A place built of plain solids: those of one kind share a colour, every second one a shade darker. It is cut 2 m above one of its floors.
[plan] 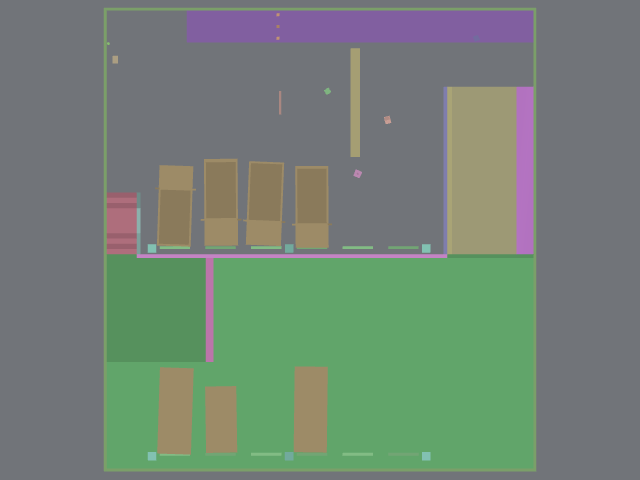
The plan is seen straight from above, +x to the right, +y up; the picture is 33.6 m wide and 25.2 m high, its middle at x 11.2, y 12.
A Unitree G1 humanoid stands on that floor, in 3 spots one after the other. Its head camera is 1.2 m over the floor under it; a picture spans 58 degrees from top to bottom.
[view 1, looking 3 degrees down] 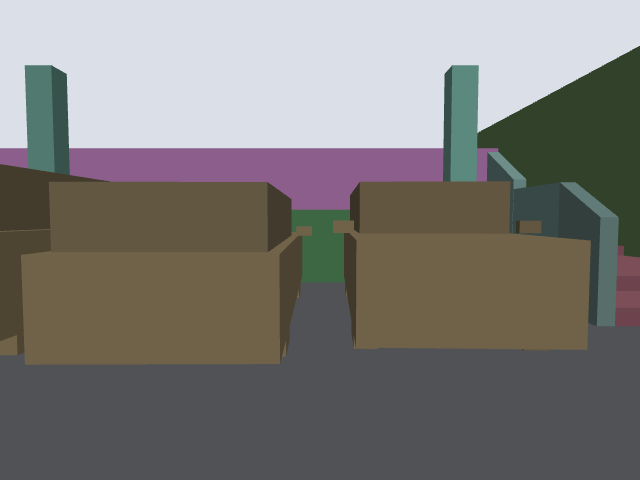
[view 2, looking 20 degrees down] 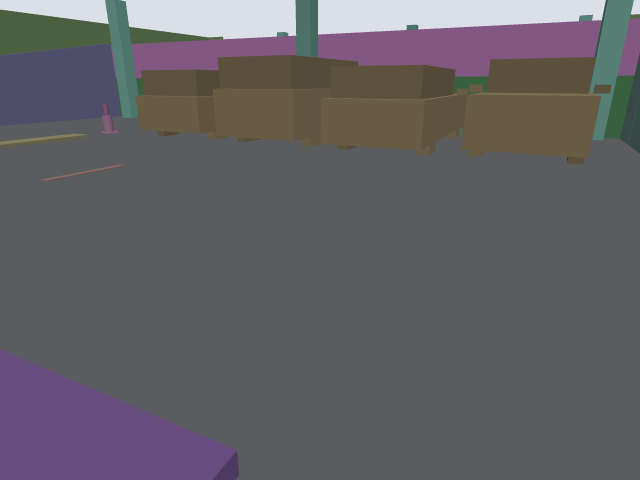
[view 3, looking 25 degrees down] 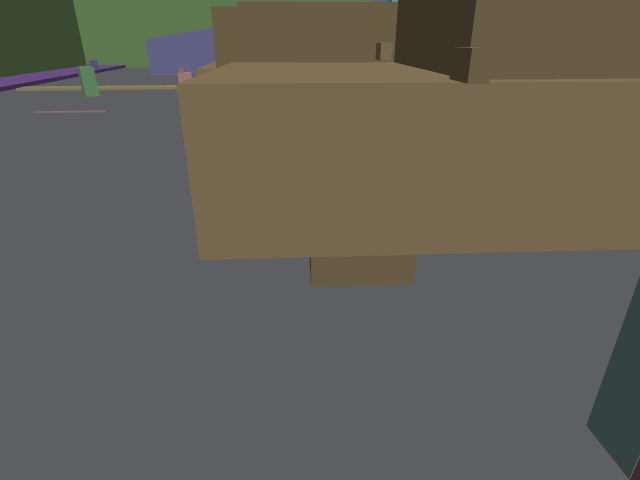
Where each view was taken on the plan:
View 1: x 4.83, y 19.21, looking -90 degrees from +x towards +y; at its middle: upper_deck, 7.97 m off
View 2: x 3.50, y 23.21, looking -64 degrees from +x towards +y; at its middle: ground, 3.51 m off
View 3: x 0.79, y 15.49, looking -5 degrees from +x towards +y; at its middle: car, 2.18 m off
